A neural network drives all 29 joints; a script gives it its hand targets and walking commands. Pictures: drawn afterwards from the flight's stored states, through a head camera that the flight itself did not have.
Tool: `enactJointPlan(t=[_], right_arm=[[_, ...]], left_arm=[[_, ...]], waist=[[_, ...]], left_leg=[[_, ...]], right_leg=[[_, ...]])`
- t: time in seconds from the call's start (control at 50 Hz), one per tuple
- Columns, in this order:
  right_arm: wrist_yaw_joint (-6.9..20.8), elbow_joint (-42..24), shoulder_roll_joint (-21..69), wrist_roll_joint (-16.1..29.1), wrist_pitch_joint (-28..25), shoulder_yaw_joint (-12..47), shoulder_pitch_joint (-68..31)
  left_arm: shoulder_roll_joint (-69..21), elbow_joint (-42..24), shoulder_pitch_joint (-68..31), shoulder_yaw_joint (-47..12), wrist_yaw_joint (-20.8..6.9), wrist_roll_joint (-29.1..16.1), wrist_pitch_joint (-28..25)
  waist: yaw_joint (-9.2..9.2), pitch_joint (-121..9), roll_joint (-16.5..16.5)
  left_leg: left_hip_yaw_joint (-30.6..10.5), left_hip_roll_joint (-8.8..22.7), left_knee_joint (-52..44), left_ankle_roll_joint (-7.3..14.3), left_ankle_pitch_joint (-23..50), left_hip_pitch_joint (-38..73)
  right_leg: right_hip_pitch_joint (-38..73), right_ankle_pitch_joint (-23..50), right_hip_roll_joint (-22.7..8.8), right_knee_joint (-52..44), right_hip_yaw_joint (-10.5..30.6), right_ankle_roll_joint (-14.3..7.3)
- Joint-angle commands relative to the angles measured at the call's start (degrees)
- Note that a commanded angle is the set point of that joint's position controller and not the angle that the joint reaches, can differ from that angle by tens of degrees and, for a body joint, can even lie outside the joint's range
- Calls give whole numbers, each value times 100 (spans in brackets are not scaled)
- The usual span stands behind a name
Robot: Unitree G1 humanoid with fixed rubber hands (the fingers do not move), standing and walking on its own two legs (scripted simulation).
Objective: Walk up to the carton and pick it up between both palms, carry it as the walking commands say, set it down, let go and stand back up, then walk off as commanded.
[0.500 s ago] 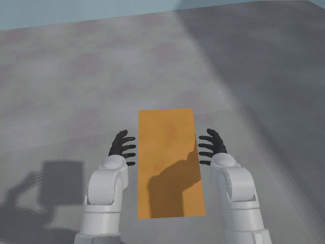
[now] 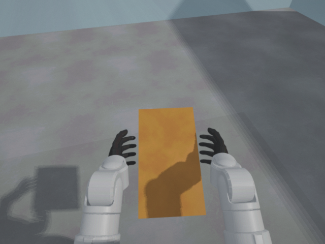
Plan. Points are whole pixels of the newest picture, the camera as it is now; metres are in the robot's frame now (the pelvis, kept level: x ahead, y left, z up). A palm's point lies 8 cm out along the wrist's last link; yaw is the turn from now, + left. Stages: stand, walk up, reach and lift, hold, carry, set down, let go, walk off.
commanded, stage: carry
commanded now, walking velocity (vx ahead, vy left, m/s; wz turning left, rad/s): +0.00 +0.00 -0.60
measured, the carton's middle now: (167, 162) +0.35 +0.00 -0.03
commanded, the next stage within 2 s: none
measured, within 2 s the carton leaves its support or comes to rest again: neither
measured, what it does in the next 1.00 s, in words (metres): walks backwards, turning right: right foot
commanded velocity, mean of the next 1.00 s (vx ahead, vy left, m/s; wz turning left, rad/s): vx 0.00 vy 0.00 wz -0.60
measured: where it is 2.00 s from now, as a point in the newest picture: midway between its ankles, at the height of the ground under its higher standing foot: outside the picture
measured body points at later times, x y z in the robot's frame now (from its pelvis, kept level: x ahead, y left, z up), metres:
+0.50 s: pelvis -0.07 +0.01 -0.01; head -0.07 +0.02 +0.44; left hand +0.25 +0.07 +0.07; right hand +0.21 -0.16 +0.07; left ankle -0.01 +0.11 -0.72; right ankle -0.08 -0.08 -0.73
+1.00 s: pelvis -0.16 +0.00 +0.00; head -0.13 -0.02 +0.45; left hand +0.18 -0.06 +0.07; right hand +0.05 -0.27 +0.06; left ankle -0.07 +0.12 -0.67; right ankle -0.19 -0.09 -0.73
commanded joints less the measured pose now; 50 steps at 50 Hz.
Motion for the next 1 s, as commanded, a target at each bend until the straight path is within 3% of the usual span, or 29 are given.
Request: enactJointPlan(t=[0.0, 0.12, 0.2, 0.28, 0.32, 0.36, 0.4, 0.44, 0.46, 0.5, 0.52, 0.54, 0.56, 0.58, 0.6, 0.62, 0.64, 0.68, 0.78, 0.82, 0.84, 0.86, 0.88, 0.9, 0.94, 0.98], right_arm=[[954, -1095, 5529, 1386, -165, 2435, -1848], [850, -1281, 5614, 1502, 205, 2417, -1894], [828, -1381, 5722, 1634, 405, 2411, -1997], [789, -1376, 5744, 1688, 572, 2350, -2000], [771, -1346, 5754, 1680, 624, 2315, -2007], [761, -1354, 5786, 1683, 663, 2297, -2051], [766, -1420, 5829, 1717, 688, 2293, -2139], [767, -1523, 5875, 1798, 689, 2289, -2246], [761, -1537, 5913, 1829, 686, 2289, -2233], [743, -1497, 5965, 1792, 684, 2249, -2022], [744, -1495, 5995, 1781, 682, 2245, -1940], [763, -1547, 5997, 1800, 675, 2265, -1982], [775, -1547, 5904, 1779, 661, 2220, -1979], [768, -1499, 5869, 1763, 677, 2185, -1903], [760, -1476, 5866, 1748, 709, 2197, -1866], [748, -1433, 5852, 1697, 711, 2133, -1898], [744, -1374, 5866, 1674, 707, 2082, -1907], [747, -1470, 5901, 1648, 708, 2060, -1937], [728, -1486, 5790, 1624, 755, 2036, -1922], [709, -1395, 5788, 1620, 791, 2036, -1873], [711, -1278, 5789, 1605, 810, 2013, -1804], [722, -1194, 5800, 1584, 818, 2007, -1812], [755, -1299, 5789, 1609, 841, 2176, -1959], [765, -1375, 5916, 1750, 802, 2232, -2191], [816, -1543, 6186, 1966, 717, 2489, -2443], [861, -1664, 6300, 2127, 685, 2631, -2527]], left_arm=[[-5517, -1132, -2094, -2675, -1082, -1581, -53], [-5633, -1291, -2046, -2610, -944, -1635, 316], [-5709, -1455, -2113, -2559, -851, -1640, 506], [-5772, -1525, -2150, -2522, -773, -1674, 682], [-5804, -1489, -2179, -2506, -765, -1704, 739], [-5833, -1439, -2220, -2482, -766, -1732, 776], [-5866, -1384, -2230, -2445, -765, -1728, 795], [-5914, -1461, -2235, -2429, -754, -1717, 799], [-5937, -1527, -2241, -2432, -747, -1719, 795], [-5979, -1624, -2233, -2515, -739, -1752, 791], [-6000, -1646, -2240, -2569, -733, -1771, 790], [-6032, -1688, -2219, -2607, -723, -1754, 789], [-6051, -1769, -2233, -2659, -715, -1742, 806], [-5963, -1803, -2358, -2668, -713, -1739, 854], [-5921, -1685, -2410, -2641, -717, -1745, 876], [-5971, -1618, -2498, -2676, -743, -1834, 889], [-6033, -1537, -2486, -2700, -767, -1898, 896], [-6145, -1437, -2390, -2746, -793, -1942, 906], [-6140, -1293, -2392, -2687, -766, -1955, 952], [-6140, -1184, -2302, -2640, -763, -1940, 991], [-6121, -1107, -2263, -2592, -771, -1903, 1016], [-6138, -1012, -2153, -2540, -795, -1861, 1026], [-6077, -856, -2196, -2455, -802, -1728, 957], [-6250, -1027, -2280, -2493, -821, -1852, 915], [-6324, -1275, -2323, -2465, -832, -1780, 796], [-6282, -1378, -2273, -2340, -814, -1651, 716]], waist=[[-63, -2188, 132], [-38, -2047, -214], [-42, -1850, -122], [-47, -1793, 437], [-39, -1779, 463], [-22, -1774, 42], [-1, -1709, -616], [60, -1633, -819], [52, -1717, -775], [-6, -1951, -675], [-80, -2021, -529], [-134, -2049, -74], [-134, -2052, 1156], [-167, -2116, 1978], [-147, -2099, 1232], [-139, -2027, 787], [-108, -1929, 661], [-56, -1835, 936], [-120, -2069, 1425], [-51, -2117, 1221], [-38, -1965, 685], [-9, -1885, -76], [35, -1891, -1709], [-34, -1904, -1212], [-38, -2152, -647], [-26, -2225, -783]], left_leg=[[-622, 1018, 172, 127, 3688, 1406], [-345, 965, 462, -87, 1749, 630], [-410, 1042, 330, -102, 1136, 625], [-645, 1580, -74, 25, 1460, 878], [-588, 1725, -113, 41, 1367, 835], [-350, 1543, 191, -91, 786, 509], [-117, 1031, 681, -309, -405, 51], [-231, 508, 1106, -495, -1129, -299], [-325, 398, 1145, -505, -1066, -304], [-369, 323, 542, -469, -542, 63], [-359, 402, -166, -409, 12, 570], [-657, 831, -803, -214, 674, 1237], [-1570, 1895, -1282, 152, 1653, 1777], [-2266, 2843, -1370, 820, 2636, 1984], [-2074, 2913, -1357, 994, 2672, 1848], [-1657, 2745, -1330, 898, 2466, 1580], [-1212, 2534, -1276, 722, 2423, 1443], [-581, 2193, -1142, 376, 2219, 1364], [-267, 2326, -815, 164, 2036, 1488], [-13, 2213, -310, -82, 1792, 1372], [175, 1951, 233, -296, 1263, 993], [100, 1647, 997, -571, -250, -194], [150, 765, 1771, -853, -1956, -1682], [-399, 776, 2617, -851, -1940, -1823], [-644, 648, 2995, -753, -1326, -1859], [-745, 489, 2924, -712, -1031, -1779]], right_leg=[[193, 3521, -763, 2, 533, 115], [139, 4303, -1019, 123, 1130, -180], [-431, 3147, -979, -33, 1440, -283], [-1028, 1566, -588, 180, 1178, -194], [-1115, 1274, -486, 178, 1146, -189], [-955, 1517, -636, -93, 1559, -311], [-796, 2226, -1001, -544, 2369, -556], [-642, 3144, -1257, -896, 3035, -771], [-488, 3512, -1260, -861, 2980, -792], [-306, 3774, -1016, -535, 2475, -633], [-482, 3489, -786, -262, 2117, -460], [-1082, 2530, -507, 126, 1807, -251], [-1837, 974, -13, 969, 1160, -14], [-2416, -820, 313, 2191, 479, 114], [-2418, -981, 39, 2967, 454, 123], [-2276, -793, -174, 3132, 448, 156], [-2182, -569, -246, 2994, 323, 190], [-1908, -288, -207, 2371, 61, 273], [-1340, -91, -35, 949, -374, 270], [-799, 570, -43, -469, -436, 240], [-399, 1012, -217, -1282, -86, 219], [449, 1953, -863, -1373, 1038, 66], [777, 4049, -1985, -1038, 2913, -683], [942, 5772, -1962, -576, 2514, -804], [1122, 5873, -1672, -225, 1800, -732], [1156, 5241, -1471, -240, 1663, -743]])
